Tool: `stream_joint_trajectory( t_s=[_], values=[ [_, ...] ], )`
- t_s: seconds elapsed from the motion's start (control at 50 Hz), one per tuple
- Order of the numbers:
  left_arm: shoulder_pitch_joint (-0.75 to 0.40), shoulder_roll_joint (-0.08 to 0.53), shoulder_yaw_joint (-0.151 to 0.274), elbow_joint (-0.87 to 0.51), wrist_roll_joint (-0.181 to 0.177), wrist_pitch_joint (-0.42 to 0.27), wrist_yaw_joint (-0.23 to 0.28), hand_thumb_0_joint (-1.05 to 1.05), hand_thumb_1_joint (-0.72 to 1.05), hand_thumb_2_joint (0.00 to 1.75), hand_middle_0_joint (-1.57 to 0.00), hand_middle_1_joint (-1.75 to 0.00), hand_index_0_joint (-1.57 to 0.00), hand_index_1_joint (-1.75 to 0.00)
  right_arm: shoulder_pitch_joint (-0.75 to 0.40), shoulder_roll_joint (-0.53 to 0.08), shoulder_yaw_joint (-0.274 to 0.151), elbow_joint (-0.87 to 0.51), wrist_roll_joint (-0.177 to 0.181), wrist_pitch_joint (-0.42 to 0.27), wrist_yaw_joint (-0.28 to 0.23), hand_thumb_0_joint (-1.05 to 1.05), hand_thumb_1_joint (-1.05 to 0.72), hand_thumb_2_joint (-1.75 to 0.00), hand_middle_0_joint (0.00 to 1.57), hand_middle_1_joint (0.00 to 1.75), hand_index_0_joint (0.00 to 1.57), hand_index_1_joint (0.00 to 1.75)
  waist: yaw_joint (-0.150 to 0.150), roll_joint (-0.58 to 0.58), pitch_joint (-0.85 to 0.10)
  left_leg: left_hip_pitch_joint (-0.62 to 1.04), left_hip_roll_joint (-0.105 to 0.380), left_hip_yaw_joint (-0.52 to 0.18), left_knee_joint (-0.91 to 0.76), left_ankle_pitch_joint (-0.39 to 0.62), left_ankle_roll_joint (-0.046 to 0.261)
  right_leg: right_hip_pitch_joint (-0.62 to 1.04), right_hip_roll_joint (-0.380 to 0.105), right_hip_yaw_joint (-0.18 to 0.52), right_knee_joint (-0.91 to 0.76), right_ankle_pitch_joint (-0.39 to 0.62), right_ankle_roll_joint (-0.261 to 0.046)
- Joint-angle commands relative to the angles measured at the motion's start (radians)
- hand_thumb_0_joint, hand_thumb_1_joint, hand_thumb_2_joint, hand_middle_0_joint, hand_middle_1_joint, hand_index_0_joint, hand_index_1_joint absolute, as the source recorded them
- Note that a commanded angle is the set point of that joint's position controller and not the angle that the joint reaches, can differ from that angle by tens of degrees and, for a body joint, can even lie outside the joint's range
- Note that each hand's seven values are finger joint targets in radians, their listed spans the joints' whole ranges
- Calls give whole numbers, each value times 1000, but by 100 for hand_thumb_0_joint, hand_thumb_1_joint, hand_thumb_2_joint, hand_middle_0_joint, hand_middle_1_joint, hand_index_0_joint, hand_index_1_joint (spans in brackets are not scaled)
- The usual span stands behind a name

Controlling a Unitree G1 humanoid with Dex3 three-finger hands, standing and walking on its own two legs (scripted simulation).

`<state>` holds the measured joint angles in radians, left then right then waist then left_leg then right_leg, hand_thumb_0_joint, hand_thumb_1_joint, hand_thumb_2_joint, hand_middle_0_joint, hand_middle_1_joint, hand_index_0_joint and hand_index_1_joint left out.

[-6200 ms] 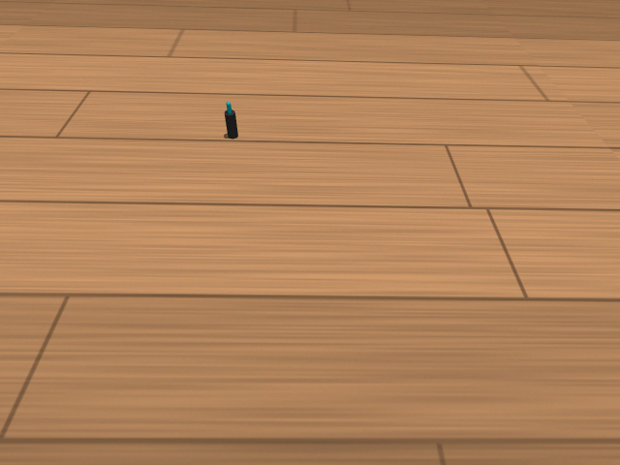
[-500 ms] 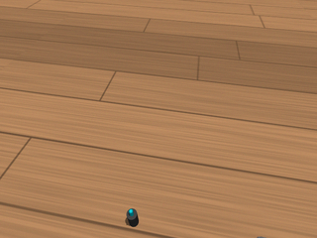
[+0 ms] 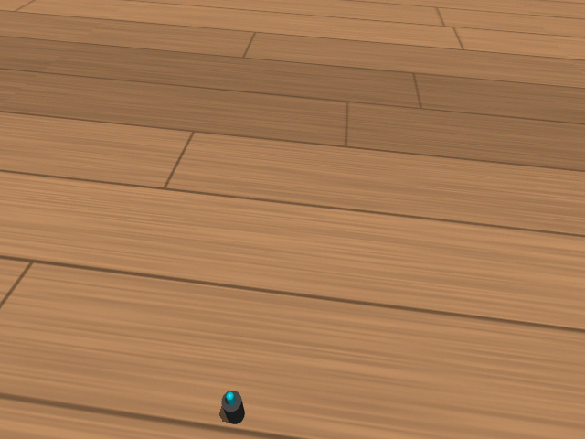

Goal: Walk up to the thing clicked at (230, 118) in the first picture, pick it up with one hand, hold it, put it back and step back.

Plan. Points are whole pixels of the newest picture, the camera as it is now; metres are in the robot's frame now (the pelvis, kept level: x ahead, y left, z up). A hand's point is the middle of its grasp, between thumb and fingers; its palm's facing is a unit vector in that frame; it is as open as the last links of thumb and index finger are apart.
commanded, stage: walk up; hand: left
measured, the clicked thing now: (232, 405) +0.34 +0.15 -0.68
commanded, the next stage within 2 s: stand in 0.44 s
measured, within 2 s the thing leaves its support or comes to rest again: neither
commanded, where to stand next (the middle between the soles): +0.04 +0.00 m, yaw +1 degrees
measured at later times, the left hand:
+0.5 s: hand out of the picture +0.09 +0.25 -0.15, palm faces -0.03 -0.94 -0.34, open 7.4 cm
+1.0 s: hand out of the picture +0.06 +0.24 -0.15, palm faces -0.03 -0.94 -0.34, open 7.4 cm
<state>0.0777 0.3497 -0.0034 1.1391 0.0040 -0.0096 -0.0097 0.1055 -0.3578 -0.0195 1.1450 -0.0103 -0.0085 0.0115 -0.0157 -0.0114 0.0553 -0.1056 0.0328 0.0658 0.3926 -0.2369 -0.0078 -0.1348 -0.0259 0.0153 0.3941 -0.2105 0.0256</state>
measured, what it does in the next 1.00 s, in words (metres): stands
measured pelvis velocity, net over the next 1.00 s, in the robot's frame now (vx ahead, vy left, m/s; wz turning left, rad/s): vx -0.02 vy -0.01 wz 0.00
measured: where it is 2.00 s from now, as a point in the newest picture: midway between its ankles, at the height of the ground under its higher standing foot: outside the picture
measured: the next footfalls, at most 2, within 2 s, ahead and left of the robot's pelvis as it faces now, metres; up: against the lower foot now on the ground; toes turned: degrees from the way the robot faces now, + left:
none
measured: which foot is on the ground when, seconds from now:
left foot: down 0.00-1.00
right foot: down 0.00-1.00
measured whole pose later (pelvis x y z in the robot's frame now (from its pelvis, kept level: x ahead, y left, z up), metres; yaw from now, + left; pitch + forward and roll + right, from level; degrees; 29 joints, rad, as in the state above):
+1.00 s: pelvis -0.02 -0.01 +0.00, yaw +0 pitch -3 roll +0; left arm 0.10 0.35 -0.01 1.14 0.01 0.00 -0.01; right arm 0.09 -0.34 -0.02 1.16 -0.01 0.00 0.02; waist -0.01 0.00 0.06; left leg -0.10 0.04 0.06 0.31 -0.16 -0.02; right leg -0.13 -0.02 0.01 0.32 -0.15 0.02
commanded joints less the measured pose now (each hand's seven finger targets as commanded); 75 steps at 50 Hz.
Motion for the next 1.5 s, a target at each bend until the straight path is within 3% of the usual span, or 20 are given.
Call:
stream_joint_trajectory(
  t_s=[0.0, 0.22, 0.4, 0.42, 0.48, 0.54, 0.6, 0.72, 0.76, 0.82, 0.92, 1.0, 1.1, 1.48],
  values=[
    [-49, 216, 46, -59, 1, -21, 15, 0, 90, 90, -20, -30, -20, -30, -60, -225, -37, -64, 1, -28, -18, 0, -90, -90, 20, 30, 20, 30, 11, 20, -83, 11, 94, -94, -85, 158, 43, 15, -77, 62, -41, 200, -49],
    [-49, 210, 45, -67, 3, -20, 16, 0, 90, 90, -20, -30, -20, -30, -54, -215, -37, -71, 0, -25, -17, 0, -90, -90, 20, 30, 20, 30, 8, 4, -84, 36, 95, -81, -86, 172, 43, 7, -81, 71, -52, 224, -47],
    [-42, 214, 48, -72, 8, -22, 17, 0, 90, 90, -20, -30, -20, -30, -56, -211, -40, -81, -2, -21, -14, 0, -90, -90, 20, 30, 20, 30, 6, 3, -71, 36, 90, -72, -87, 118, 42, -6, -76, 79, -69, 190, -47],
    [-66, 220, 42, -74, 0, -23, 21, 0, 90, 90, -20, -30, -20, -30, -85, -197, -33, -81, 3, -18, -17, 0, -90, -90, 20, 30, 20, 30, 2, -6, -55, 30, 114, -97, -106, 253, 24, -3, -100, 82, -71, 291, -44],
    [-41, 211, 41, -69, -2, -22, 23, 0, 90, 90, -20, -30, -20, -30, -84, -206, -35, -75, 7, -17, -19, 0, -90, -90, 20, 30, 20, 30, 4, 7, -100, 73, 118, -92, -95, 321, 19, 28, -101, 72, -71, 347, -38],
    [-39, 213, 39, -64, -2, -21, 24, 0, 90, 90, -20, -30, -20, -30, -78, -207, -34, -64, 6, -15, -20, 0, -90, -90, 20, 30, 20, 30, 3, 13, -121, 86, 117, -87, -106, 304, 16, 49, -105, 75, -85, 330, -38],
    [-44, 213, 37, -63, -1, -18, 23, 0, 90, 90, -20, -30, -20, -30, -95, -196, -29, -62, 6, -13, -17, 0, -90, -90, 20, 30, 20, 30, 5, 17, -97, 60, 109, -88, -132, 211, 8, 35, -97, 71, -106, 235, -35],
    [-40, 216, 37, -61, 5, -17, 20, 0, 90, 90, -20, -30, -20, -30, -86, -200, -29, -53, 2, -13, -13, 0, -90, -90, 20, 30, 20, 30, 3, 27, -77, 45, 106, -94, -149, 105, 11, -1, -98, 82, -136, 135, -34],
    [-39, 218, 37, -62, 4, -19, 20, 0, 90, 90, -20, -30, -20, -30, -91, -198, -30, -51, 1, -15, -12, 0, -90, -90, 20, 30, 20, 30, 6, 21, -88, 60, 114, -100, -144, 140, 13, 2, -101, 81, -129, 156, -39],
    [-37, 217, 38, -64, 4, -18, 18, 0, 90, 90, -20, -30, -20, -30, -85, -201, -31, -50, -1, -16, -12, 0, -90, -90, 20, 30, 20, 30, 7, 22, -73, 42, 111, -101, -149, 113, 14, -3, -99, 85, -133, 138, -39],
    [-26, 214, 38, -62, 6, -17, 17, 0, 90, 90, -20, -30, -20, -30, -74, -203, -32, -49, -1, -15, -11, 0, -90, -90, 20, 30, 20, 30, 9, 12, -53, 21, 109, -110, -152, 51, 17, -32, -94, 83, -143, 49, -37],
    [-26, 217, 38, -64, 4, -20, 15, 0, 90, 90, -20, -30, -20, -30, -65, -200, -30, -50, -3, -18, -10, 0, -90, -90, 20, 30, 20, 30, 8, 17, -71, 28, 111, -110, -149, 80, 19, -15, -102, 87, -134, 101, -41],
    [-19, 221, 38, -64, 2, -18, 15, 0, 90, 90, -20, -30, -20, -30, -57, -204, -32, -48, -3, -18, -10, 0, -90, -90, 20, 30, 20, 30, 10, 5, -61, 25, 110, -113, -146, 75, 17, -28, -97, 86, -134, 55, -44],
    [-9, 221, 37, -69, 4, -18, 14, 0, 90, 90, -20, -30, -20, -30, -36, -203, -21, -54, -1, -20, -13, 0, -90, -90, 20, 30, 20, 30, 14, 23, -64, 7, 111, -116, -148, 105, 21, 3, -106, 84, -127, 120, -45]
  ],
)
